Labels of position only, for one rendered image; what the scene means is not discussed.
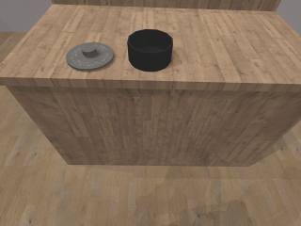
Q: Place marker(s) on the table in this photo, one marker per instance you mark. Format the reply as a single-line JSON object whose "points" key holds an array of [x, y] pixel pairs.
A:
{"points": [[232, 88]]}

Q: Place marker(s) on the knob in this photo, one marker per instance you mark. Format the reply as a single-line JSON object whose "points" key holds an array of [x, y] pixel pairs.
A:
{"points": [[89, 50]]}

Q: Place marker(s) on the lid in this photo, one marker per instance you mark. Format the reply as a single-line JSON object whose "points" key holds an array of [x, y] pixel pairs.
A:
{"points": [[104, 55]]}

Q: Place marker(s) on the pot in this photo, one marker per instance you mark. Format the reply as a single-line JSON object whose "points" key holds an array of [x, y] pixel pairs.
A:
{"points": [[150, 50]]}

